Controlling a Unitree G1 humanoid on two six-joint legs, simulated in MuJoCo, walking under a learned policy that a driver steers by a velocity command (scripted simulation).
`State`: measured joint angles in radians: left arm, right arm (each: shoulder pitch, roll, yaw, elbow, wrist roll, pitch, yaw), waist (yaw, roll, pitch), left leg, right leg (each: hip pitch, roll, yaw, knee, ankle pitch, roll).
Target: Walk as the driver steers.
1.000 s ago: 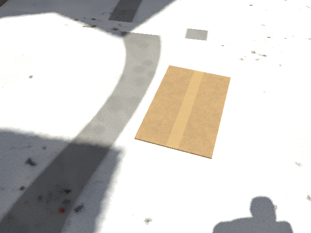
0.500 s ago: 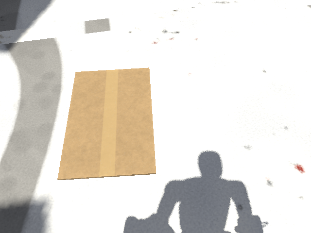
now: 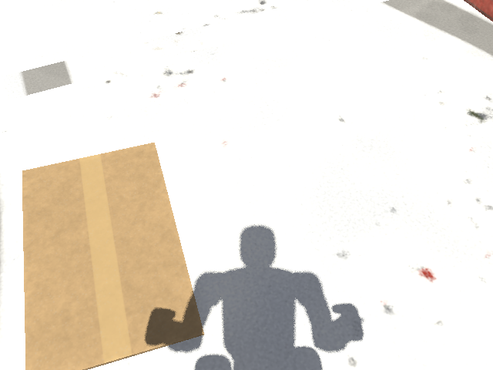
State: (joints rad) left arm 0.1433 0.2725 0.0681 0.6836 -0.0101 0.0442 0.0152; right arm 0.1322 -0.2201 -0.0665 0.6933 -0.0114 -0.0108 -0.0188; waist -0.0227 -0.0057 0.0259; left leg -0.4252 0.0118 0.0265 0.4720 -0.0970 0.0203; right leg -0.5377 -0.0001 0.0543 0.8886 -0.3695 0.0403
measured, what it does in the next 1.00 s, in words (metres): steps on the spot, turning left: right foot, then right foot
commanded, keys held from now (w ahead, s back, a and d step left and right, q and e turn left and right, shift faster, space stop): no key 0.22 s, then q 0.78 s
